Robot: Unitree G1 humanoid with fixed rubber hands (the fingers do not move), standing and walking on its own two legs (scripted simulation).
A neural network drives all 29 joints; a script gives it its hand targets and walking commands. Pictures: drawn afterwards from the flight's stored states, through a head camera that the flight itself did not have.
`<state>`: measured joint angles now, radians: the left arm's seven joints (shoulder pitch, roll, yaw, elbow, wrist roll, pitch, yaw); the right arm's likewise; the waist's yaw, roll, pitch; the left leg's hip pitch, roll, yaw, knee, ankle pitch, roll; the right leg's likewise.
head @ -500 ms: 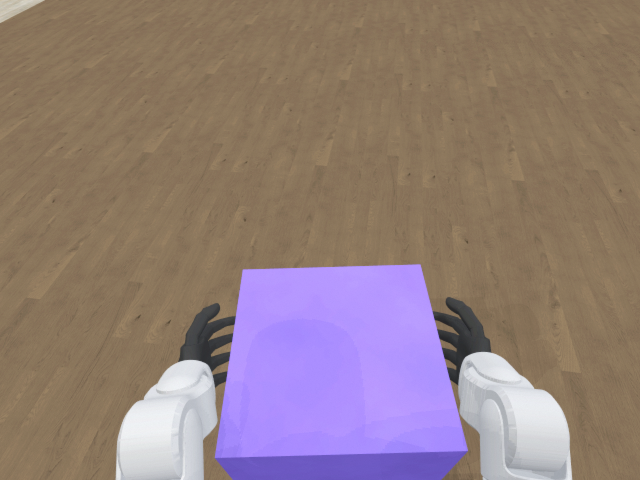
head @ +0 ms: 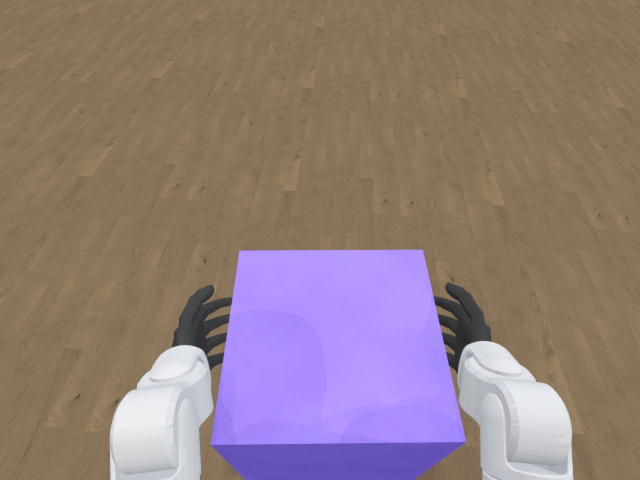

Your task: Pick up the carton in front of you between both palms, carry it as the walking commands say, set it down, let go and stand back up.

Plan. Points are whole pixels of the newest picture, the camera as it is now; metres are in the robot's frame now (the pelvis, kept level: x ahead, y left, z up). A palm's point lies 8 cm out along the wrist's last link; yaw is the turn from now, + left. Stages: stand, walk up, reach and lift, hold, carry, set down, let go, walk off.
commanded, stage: carry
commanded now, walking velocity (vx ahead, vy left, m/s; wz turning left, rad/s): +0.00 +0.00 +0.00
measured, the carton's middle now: (330, 375) +0.26 +0.00 +0.00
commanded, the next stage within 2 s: none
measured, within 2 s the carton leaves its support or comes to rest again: neither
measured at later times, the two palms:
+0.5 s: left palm (215, 277) +0.35 +0.14 +0.09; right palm (460, 271) +0.35 -0.16 +0.09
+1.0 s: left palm (220, 312) +0.33 +0.14 +0.04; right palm (452, 306) +0.33 -0.16 +0.04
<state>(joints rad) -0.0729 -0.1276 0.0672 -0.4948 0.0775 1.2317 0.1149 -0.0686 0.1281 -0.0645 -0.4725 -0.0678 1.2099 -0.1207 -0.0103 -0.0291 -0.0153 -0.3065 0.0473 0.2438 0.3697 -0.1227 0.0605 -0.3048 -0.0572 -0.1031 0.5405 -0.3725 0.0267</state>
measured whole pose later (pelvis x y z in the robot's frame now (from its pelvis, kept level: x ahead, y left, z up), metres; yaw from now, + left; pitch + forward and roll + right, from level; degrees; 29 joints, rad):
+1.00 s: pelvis +0.07 -0.02 -0.01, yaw +1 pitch +2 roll +0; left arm -0.10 -0.13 0.09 -0.08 0.18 0.95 0.04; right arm -0.11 0.13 -0.09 -0.07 -0.18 0.95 -0.04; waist 0.00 0.00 -0.10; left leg -0.25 0.07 0.18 0.52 -0.30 0.00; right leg -0.21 -0.07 -0.17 0.52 -0.34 0.00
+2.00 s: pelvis +0.02 -0.03 -0.01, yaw +1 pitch +2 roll +0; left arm -0.20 -0.14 0.17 0.15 0.23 0.75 0.02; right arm -0.20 0.14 -0.16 0.15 -0.23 0.75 -0.03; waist 0.00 0.00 -0.08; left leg -0.30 0.09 0.17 0.51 -0.22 -0.01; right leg -0.27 -0.06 -0.18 0.52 -0.27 -0.02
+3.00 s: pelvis -0.03 -0.01 -0.09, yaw -6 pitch +27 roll +1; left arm -0.60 -0.18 0.47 0.45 0.26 0.23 0.03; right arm -0.69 0.07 -0.36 0.60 -0.27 0.21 0.00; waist 0.05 -0.01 0.03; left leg -1.16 -0.06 -0.06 1.03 -0.34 -0.01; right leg -1.17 0.06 0.08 1.03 -0.33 0.01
